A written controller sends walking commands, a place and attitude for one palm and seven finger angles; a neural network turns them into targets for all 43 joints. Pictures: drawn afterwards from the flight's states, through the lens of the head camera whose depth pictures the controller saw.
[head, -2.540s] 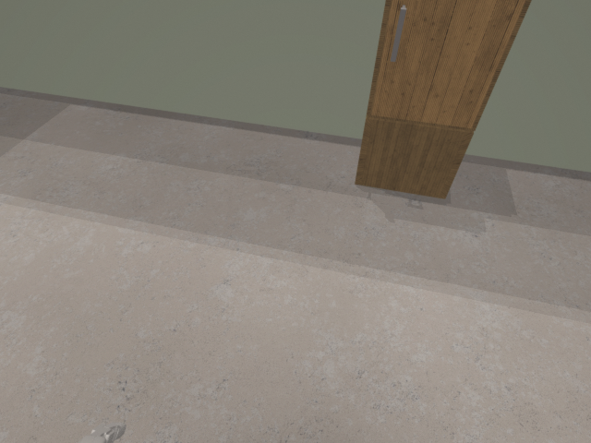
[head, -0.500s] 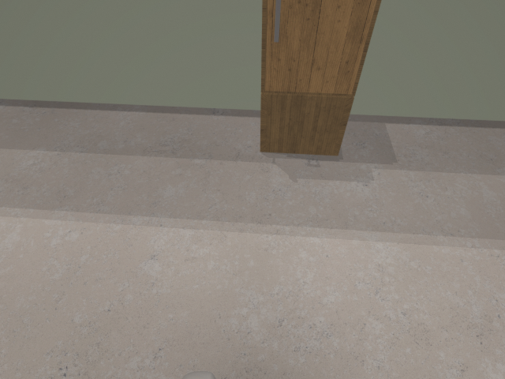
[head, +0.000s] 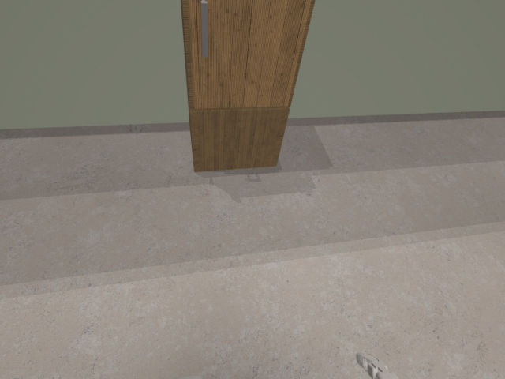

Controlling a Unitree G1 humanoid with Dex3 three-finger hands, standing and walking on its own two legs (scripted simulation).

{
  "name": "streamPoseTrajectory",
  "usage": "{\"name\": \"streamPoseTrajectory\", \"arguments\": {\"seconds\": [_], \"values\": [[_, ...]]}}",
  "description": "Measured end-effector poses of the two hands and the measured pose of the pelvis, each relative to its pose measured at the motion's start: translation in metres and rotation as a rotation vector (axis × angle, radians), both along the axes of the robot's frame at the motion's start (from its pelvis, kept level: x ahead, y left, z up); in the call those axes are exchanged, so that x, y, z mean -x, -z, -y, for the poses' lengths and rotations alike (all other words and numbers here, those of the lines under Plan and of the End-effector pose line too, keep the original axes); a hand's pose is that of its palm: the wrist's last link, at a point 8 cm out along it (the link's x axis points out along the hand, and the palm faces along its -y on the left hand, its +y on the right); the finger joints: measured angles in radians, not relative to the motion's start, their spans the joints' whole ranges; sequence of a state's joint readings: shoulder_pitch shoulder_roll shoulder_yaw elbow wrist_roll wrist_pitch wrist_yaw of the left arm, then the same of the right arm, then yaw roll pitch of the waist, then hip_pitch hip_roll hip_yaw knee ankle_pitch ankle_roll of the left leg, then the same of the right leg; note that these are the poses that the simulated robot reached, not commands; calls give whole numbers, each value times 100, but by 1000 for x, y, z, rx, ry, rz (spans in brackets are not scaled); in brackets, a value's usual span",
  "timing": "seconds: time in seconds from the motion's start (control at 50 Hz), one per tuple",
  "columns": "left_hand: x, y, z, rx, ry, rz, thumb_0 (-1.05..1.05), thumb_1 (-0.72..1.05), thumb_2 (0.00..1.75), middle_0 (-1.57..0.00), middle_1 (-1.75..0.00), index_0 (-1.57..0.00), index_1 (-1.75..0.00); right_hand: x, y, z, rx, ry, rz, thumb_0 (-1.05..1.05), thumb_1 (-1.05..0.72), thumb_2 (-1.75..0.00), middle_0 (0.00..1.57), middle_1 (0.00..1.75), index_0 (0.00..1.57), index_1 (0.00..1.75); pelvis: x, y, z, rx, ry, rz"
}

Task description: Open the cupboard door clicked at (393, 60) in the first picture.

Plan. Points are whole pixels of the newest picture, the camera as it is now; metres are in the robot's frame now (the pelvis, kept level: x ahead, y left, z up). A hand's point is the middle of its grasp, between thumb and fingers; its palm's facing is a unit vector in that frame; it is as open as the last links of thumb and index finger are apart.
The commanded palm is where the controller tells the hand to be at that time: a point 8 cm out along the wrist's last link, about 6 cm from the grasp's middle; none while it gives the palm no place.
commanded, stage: walk to a spot facing it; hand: left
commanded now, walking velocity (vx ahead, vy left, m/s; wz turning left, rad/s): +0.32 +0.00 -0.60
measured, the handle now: (204, 28) +1.13 +0.29 +0.01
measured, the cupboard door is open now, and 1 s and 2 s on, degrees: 0 0 0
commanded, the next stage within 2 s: turn to face it in 1.50 s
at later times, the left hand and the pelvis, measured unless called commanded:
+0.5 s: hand (207, 269) +0.35 +0.12 -0.16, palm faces -0.34 -0.94 -0.10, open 7.4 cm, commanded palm none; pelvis +0.18 +0.01 +0.00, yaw -16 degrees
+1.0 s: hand (200, 224) +0.46 +0.16 -0.16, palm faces -0.38 -0.89 -0.25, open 7.4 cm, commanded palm none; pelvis +0.36 -0.02 +0.01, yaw -32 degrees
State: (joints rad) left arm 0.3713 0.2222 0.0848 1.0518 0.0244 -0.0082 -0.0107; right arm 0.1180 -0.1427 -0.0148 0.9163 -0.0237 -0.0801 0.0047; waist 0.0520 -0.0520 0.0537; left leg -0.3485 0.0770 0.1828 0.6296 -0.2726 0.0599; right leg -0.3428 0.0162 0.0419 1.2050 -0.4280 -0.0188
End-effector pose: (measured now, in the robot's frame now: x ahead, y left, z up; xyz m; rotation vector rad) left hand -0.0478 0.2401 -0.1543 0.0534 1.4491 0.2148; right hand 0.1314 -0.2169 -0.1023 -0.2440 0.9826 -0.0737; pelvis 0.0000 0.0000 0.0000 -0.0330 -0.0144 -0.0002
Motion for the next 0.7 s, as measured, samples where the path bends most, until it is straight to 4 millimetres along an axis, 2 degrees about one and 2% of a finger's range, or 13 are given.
{"name": "streamPoseTrajectory", "arguments": {"seconds": [0.1,0.2,0.26,0.32,0.44,0.52,0.58,0.62,0.7], "values": [[-111,-17,-36,-21,100,158,1,91,90,-19,-30,-19,-30,45,-5,2,42,166,-127,-1,-92,-90,20,30,20,30,-32,-14,-21,9,52,5],[-202,-27,-43,-21,190,249,0,91,90,-19,-30,-19,-29,91,-3,-2,57,301,-274,-1,-93,-90,20,30,20,30,-66,-17,-34,-2,112,3],[-246,-28,-34,-5,246,266,0,91,90,-19,-30,-19,-29,113,1,-14,36,371,-356,-1,-92,-90,20,30,20,30,-87,-15,-37,-7,148,3],[-286,-27,-18,20,307,267,0,91,90,-19,-30,-19,-29,129,5,-32,-1,433,-432,0,-91,-90,19,30,20,30,-109,-13,-36,-10,181,4],[-366,-20,35,79,437,275,0,91,90,-19,-30,-19,-29,139,13,-68,-104,539,-570,0,-91,-90,20,30,20,30,-154,-6,-24,-10,247,-1],[-418,-14,74,102,514,311,1,91,90,-19,-30,-19,-30,126,22,-77,-171,602,-634,0,-90,-90,20,30,20,30,-188,3,-6,-7,298,-5],[-447,-7,92,92,522,362,0,91,90,-20,-30,-19,-30,101,36,-64,-208,624,-636,0,-90,-90,20,30,20,30,-214,16,13,-32,330,1],[-453,-8,92,71,514,350,0,91,90,-20,-30,-20,-30,69,43,-45,-199,630,-580,0,-90,-90,20,30,20,30,-226,15,19,-25,357,17],[-458,-20,77,-3,524,273,-1,92,90,-20,-30,-20,-30,-21,40,7,-147,625,-348,1,-90,-90,20,30,20,30,-251,2,28,-25,407,17]]}}
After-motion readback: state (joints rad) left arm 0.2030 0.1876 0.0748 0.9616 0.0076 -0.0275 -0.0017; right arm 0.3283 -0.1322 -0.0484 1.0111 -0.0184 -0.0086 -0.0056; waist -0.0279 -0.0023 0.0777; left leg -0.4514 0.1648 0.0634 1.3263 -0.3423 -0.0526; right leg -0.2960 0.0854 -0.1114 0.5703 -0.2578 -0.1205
